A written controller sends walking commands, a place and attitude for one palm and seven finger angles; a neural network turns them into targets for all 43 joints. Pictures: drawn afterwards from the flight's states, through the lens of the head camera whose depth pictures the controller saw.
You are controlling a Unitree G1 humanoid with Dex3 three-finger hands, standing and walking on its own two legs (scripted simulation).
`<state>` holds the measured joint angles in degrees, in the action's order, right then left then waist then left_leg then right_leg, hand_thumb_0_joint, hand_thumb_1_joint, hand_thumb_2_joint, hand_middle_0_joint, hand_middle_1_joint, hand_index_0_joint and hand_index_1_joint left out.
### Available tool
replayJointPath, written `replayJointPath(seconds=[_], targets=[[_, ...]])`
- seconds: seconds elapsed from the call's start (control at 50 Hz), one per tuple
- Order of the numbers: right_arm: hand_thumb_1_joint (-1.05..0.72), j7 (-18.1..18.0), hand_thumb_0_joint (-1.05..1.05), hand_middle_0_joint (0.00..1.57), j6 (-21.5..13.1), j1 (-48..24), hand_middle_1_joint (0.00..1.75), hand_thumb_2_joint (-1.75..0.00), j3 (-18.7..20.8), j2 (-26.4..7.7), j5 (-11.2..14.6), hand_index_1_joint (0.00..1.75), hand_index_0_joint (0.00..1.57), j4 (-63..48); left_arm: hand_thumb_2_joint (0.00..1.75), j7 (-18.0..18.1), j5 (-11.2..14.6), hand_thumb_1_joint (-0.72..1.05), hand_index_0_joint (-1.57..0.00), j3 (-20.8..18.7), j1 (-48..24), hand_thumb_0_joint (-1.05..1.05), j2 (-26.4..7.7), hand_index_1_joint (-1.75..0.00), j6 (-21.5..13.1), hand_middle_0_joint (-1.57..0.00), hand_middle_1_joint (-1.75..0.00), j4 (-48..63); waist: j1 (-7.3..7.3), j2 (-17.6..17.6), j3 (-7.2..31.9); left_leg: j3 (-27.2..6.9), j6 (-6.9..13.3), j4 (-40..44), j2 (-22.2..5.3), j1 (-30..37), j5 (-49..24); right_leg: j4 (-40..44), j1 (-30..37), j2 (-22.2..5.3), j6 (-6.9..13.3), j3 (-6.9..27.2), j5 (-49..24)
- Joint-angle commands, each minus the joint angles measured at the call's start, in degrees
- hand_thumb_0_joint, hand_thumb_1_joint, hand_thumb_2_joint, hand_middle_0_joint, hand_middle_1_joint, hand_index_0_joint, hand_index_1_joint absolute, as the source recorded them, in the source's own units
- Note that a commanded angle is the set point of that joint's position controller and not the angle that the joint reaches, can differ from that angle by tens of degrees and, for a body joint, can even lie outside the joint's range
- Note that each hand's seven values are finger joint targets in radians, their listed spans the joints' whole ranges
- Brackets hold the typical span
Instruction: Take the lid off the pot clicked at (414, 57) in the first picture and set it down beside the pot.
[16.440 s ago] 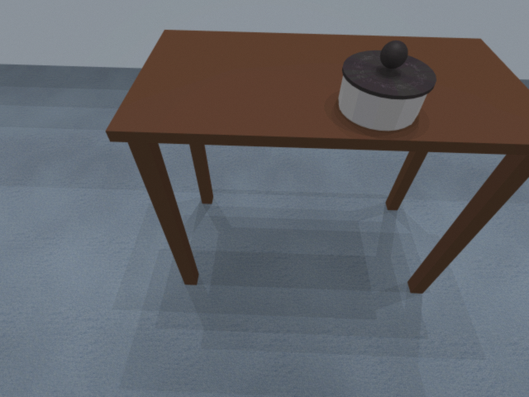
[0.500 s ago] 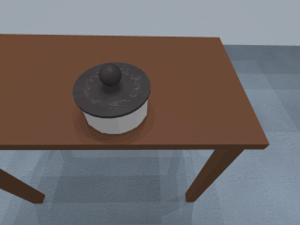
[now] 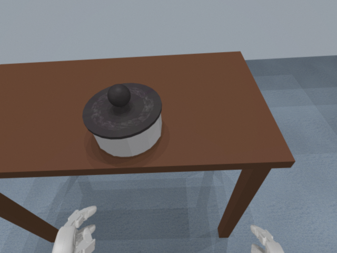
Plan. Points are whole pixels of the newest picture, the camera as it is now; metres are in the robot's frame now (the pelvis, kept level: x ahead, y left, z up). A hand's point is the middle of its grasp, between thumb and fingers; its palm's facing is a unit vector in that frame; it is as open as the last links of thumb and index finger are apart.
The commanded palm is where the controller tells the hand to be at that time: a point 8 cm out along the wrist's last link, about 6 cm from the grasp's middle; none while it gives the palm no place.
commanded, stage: lift the closed hand beside the body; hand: left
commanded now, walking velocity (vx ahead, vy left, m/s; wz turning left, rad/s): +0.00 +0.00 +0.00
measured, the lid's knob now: (119, 95) +0.43 +0.14 +0.17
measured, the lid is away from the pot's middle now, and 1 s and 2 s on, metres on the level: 0.00 0.00 0.00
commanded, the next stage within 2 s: raise the hand higher, near the body in 0.38 s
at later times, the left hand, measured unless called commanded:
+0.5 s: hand (63, 246) +0.13 +0.20 +0.07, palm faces +0.27 -0.87 -0.41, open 3.1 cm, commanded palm +0.08 +0.24 +0.11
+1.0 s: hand (41, 227) +0.15 +0.21 +0.14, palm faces +0.28 -0.85 -0.44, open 3.1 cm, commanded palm +0.10 +0.25 +0.17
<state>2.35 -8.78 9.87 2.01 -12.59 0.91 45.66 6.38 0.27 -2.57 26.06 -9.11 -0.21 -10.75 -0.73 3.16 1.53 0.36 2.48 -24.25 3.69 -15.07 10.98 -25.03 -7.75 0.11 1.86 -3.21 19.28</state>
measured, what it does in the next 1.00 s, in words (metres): stands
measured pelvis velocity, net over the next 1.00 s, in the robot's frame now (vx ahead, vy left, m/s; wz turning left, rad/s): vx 0.00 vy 0.00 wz -0.02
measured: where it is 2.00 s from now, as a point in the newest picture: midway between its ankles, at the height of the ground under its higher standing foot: outside the picture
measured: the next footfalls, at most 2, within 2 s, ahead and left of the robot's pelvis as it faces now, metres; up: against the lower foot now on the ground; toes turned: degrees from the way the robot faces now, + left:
none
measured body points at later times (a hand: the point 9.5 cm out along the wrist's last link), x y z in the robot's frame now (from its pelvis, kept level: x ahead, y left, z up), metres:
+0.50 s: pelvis -0.01 -0.03 +0.00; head -0.01 -0.05 +0.45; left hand +0.11 +0.24 +0.09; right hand +0.19 -0.25 -0.08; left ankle +0.01 +0.09 -0.74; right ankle -0.07 -0.09 -0.74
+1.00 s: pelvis +0.00 +0.00 +0.00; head -0.01 -0.02 +0.45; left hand +0.12 +0.26 +0.16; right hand +0.21 -0.22 -0.07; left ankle +0.01 +0.09 -0.74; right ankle -0.07 -0.09 -0.74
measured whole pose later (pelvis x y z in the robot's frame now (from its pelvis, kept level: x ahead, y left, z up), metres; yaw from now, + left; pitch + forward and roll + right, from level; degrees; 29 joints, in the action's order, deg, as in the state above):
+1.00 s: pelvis +0.00 +0.00 +0.00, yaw -1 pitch -1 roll +0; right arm -2.3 -7.9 8.2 0.2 -13.1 0.3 34.7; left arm 4.0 2.2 -12.6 42.2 -18.7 -6.1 33.1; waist 5.0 3.0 0.7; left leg 0.7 1.9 -25.6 1.5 -12.0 12.3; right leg -21.7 -2.9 2.3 2.5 -2.6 17.6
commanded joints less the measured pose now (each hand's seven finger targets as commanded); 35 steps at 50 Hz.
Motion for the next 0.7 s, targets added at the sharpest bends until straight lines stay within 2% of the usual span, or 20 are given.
replayJointPath(seconds=[0.0, 0.04, 0.08, 0.16, 0.2, 0.24, 0.26, 0.28, 0.3, 0.34, 0.4, 0.44, 0.46, 0.48, 0.5, 0.54, 0.56, 0.64, 0.66, 0.68], targets=[[-0.90, -0.55, 0.00, 0.20, -0.12, -5.41, 0.30, -0.90, 2.75, -6.89, -0.21, 0.30, 0.20, -15.96, 0.90, -2.49, 1.24, 0.90, -0.77, -8.65, 20.52, 0.00, -11.33, -0.92, -3.54, -0.77, -0.92, 16.50, 4.26, -10.82, 3.06, -1.13, -0.08, -2.18, -3.19, 5.28, -14.13, 4.18, -4.93, -1.48, -1.69, 1.12, -19.53], [-0.90, -1.84, 0.00, 0.20, 0.64, -6.09, 0.30, -0.90, 1.76, -6.96, -0.55, 0.30, 0.20, -17.96, 0.90, -1.83, 1.13, 0.90, -0.86, -11.95, 9.86, 0.00, -16.61, -1.02, -5.60, -0.86, -1.02, 24.88, 2.62, -5.04, 2.36, -0.06, -0.08, -2.73, -2.93, 7.24, -9.27, 6.18, -8.27, -1.52, -1.75, 2.15, -15.27], [-0.90, -3.06, 0.00, 0.20, 1.03, -6.13, 0.30, -0.90, 0.47, -6.61, -0.90, 0.30, 0.20, -19.25, 0.90, -1.48, 1.42, 0.90, -0.95, -9.31, 3.50, 0.00, -14.35, -1.12, -6.02, -0.95, -1.12, 26.61, 1.20, -0.77, -0.26, 0.31, 0.04, -2.58, -2.55, 8.46, -4.60, 8.25, -11.49, -1.19, -1.83, 3.09, -10.24], [-0.90, -5.09, 0.00, 0.20, 0.86, -5.80, 0.30, -0.90, 0.07, -6.80, -0.73, 0.30, 0.20, -21.58, 0.90, -1.65, 2.66, 0.90, -1.12, -4.66, 4.56, 0.00, -10.20, -1.31, -6.15, -1.12, -1.31, 31.61, 1.01, 0.65, -0.44, 0.34, 0.26, -2.77, -2.77, 12.34, -1.54, 10.69, -12.19, -1.43, -1.71, 3.86, -6.19], [-0.90, -5.72, 0.00, 0.20, 0.59, -6.07, 0.30, -0.90, 0.03, -6.96, -0.96, 0.30, 0.20, -21.79, 0.90, -1.48, 3.01, 0.90, -1.21, -6.44, 7.61, 0.00, -11.82, -1.40, -6.05, -1.21, -1.40, 34.10, 2.08, -1.39, 1.24, 0.02, 0.50, -2.51, -2.63, 12.74, -3.55, 10.63, -9.67, -1.90, -2.32, 4.64, -10.38], [-0.90, -6.02, 0.00, 0.20, 0.97, -6.80, 0.30, -0.90, 0.36, -7.32, -1.16, 0.30, 0.20, -21.12, 0.90, -0.84, 2.85, 0.90, -1.30, -12.44, 10.47, 0.00, -16.61, -1.50, -6.04, -1.30, -1.50, 34.26, 3.27, -3.93, 2.12, -0.06, 0.33, -2.43, -2.36, 12.44, -5.21, 10.63, -8.29, -2.03, -2.91, 4.54, -13.68], [-0.90, -6.29, 0.00, 0.20, 1.10, -6.25, 0.30, -0.90, 0.56, -6.70, -1.01, 0.30, 0.20, -21.35, 0.90, -1.29, 3.31, 0.90, -1.30, -10.86, 13.06, 0.00, -13.79, -1.50, -6.08, -1.30, -1.50, 35.01, 3.13, -4.53, 1.80, -0.02, 0.43, -2.10, -2.73, 11.72, -6.15, 9.57, -6.57, -2.46, -2.97, 4.16, -16.88], [-0.90, -6.34, 0.00, 0.20, 1.28, -6.95, 0.30, -0.90, 0.54, -6.91, -1.13, 0.30, 0.20, -20.99, 0.90, -1.17, 3.17, 0.90, -1.30, -13.45, 12.84, 0.00, -16.15, -1.50, -6.15, -1.30, -1.50, 35.19, 3.59, -5.66, 1.42, -0.12, 0.44, -2.10, -2.59, 11.19, -6.86, 9.59, -6.52, -2.74, -3.52, 4.56, -19.40], [-0.90, -6.45, 0.00, 0.20, 1.58, -7.38, 0.30, -0.90, 0.43, -6.55, -1.13, 0.30, 0.20, -21.00, 0.90, -1.48, 3.35, 0.90, -1.30, -12.84, 14.31, 0.00, -14.76, -1.50, -6.23, -1.30, -1.50, 35.63, 3.85, -4.59, 1.20, 0.09, 0.50, -2.02, -2.64, 11.46, -7.63, 9.31, -5.80, -2.91, -3.74, 4.63, -21.74], [-0.90, -6.44, 0.00, 0.20, 1.89, -7.72, 0.30, -0.90, 0.59, -6.59, -0.91, 0.30, 0.20, -20.98, 0.90, -1.51, 3.19, 0.90, -1.30, -14.50, 15.11, 0.00, -16.33, -1.50, -6.38, -1.30, -1.50, 37.54, 4.14, -2.68, 0.45, 0.33, 0.36, -2.13, -2.76, 11.87, -8.18, 9.58, -6.09, -2.74, -3.90, 4.71, -22.03], [-0.90, -6.53, 0.00, 0.20, 0.86, -7.52, 0.30, -0.90, 0.21, -6.05, -0.78, 0.30, 0.20, -21.88, 0.90, -1.88, 3.24, 0.90, -1.30, -11.93, 14.84, 0.00, -14.37, -1.50, -7.23, -1.30, -1.50, 44.27, 4.01, -0.14, 0.55, 0.10, 0.50, -1.29, -3.31, 12.48, -9.56, 9.14, -5.21, -2.44, -3.13, 3.81, -21.28], [-0.90, -6.42, 0.00, 0.20, 0.46, -8.60, 0.30, -0.90, 0.31, -6.63, -1.08, 0.30, 0.20, -21.16, 0.90, -1.26, 2.72, 0.90, -1.30, -16.03, 16.42, 0.00, -18.02, -1.50, -7.14, -1.30, -1.50, 44.78, 4.94, -1.77, 1.18, -0.01, 0.45, -1.47, -3.28, 13.01, -10.90, 9.64, -5.37, -1.92, -3.38, 3.68, -22.67], [-0.90, -6.47, 0.00, 0.20, 0.37, -7.72, 0.30, -0.90, 0.57, -5.86, -0.83, 0.30, 0.20, -21.09, 0.90, -1.46, 3.03, 0.90, -1.30, -14.77, 18.45, 0.00, -15.82, -1.50, -7.13, -1.30, -1.50, 44.82, 4.50, -3.27, 1.06, -0.22, 0.53, -1.21, -3.62, 12.28, -10.88, 8.79, -4.38, -2.03, -3.00, 2.92, -22.95], [-0.90, -6.54, 0.00, 0.20, 0.32, -8.29, 0.30, -0.90, 0.72, -6.30, -0.94, 0.30, 0.20, -20.52, 0.90, -1.40, 2.72, 0.90, -1.30, -16.42, 18.40, 0.00, -17.17, -1.50, -7.23, -1.30, -1.50, 43.24, 4.90, -4.92, 1.03, -0.20, 0.54, -1.27, -3.59, 12.19, -11.26, 8.79, -4.83, -1.98, -3.26, 3.09, -23.90], [-0.90, -6.48, 0.00, 0.20, 0.45, -8.34, 0.30, -0.90, 0.82, -5.95, -0.82, 0.30, 0.20, -20.41, 0.90, -1.87, 2.93, 0.90, -1.30, -14.92, 20.89, 0.00, -14.62, -1.50, -7.34, -1.30, -1.50, 42.50, 4.76, -5.01, 0.53, -0.05, 0.69, -1.23, -3.74, 12.42, -11.68, 8.46, -4.54, -1.92, -3.25, 2.81, -24.73], [-0.90, -6.14, 0.00, 0.20, 0.58, -9.17, 0.30, -0.90, 1.23, -6.25, -0.78, 0.30, 0.20, -20.24, 0.90, -2.09, 2.70, 0.90, -1.30, -16.43, 23.65, 0.00, -15.65, -1.50, -7.35, -1.30, -1.50, 41.91, 5.40, -5.36, 1.52, 0.34, 0.66, -1.54, -3.73, 12.78, -13.00, 8.14, -4.27, -1.78, -3.82, 2.85, -27.57], [-0.90, -5.92, 0.00, 0.20, 0.38, -8.15, 0.30, -0.90, 1.16, -5.94, -0.57, 0.30, 0.20, -20.84, 0.90, -2.56, 2.86, 0.90, -1.30, -13.49, 23.42, 0.00, -13.35, -1.50, -7.85, -1.30, -1.50, 44.89, 4.72, -5.02, 2.94, 0.20, 0.78, -1.48, -4.00, 12.73, -13.58, 6.93, -3.06, -1.99, -3.52, 2.35, -27.72], [-0.90, -6.02, 0.00, 0.20, -1.03, -8.77, 0.30, -0.90, 0.96, -6.74, -0.94, 0.30, 0.20, -20.71, 0.90, -1.31, 2.08, 0.90, -1.30, -17.87, 19.78, 0.00, -19.20, -1.50, -8.38, -1.30, -1.50, 51.47, 5.44, -2.78, 4.82, 0.40, 0.76, -1.96, -3.73, 14.26, -15.59, 7.82, -4.13, -1.15, -3.26, 2.49, -27.06], [-0.90, -6.17, 0.00, 0.20, -1.17, -7.63, 0.30, -0.90, 1.06, -6.04, -0.62, 0.30, 0.20, -20.53, 0.90, -1.29, 2.26, 0.90, -1.30, -15.93, 20.09, 0.00, -16.88, -1.50, -8.38, -1.30, -1.50, 51.56, 4.68, -3.02, 4.32, 0.12, 0.79, -1.66, -4.20, 13.71, -15.23, 7.05, -3.48, -1.28, -2.68, 1.98, -25.28], [-0.90, -6.26, 0.00, 0.20, -1.33, -8.08, 0.30, -0.90, 0.96, -6.53, -0.81, 0.30, 0.20, -20.39, 0.90, -1.04, 2.08, 0.90, -1.30, -16.96, 19.14, 0.00, -18.16, -1.50, -8.42, -1.30, -1.50, 51.57, 5.09, -3.03, 3.53, -0.02, 0.77, -1.57, -4.23, 13.85, -15.43, 7.59, -4.62, -1.06, -2.52, 2.09, -24.55]])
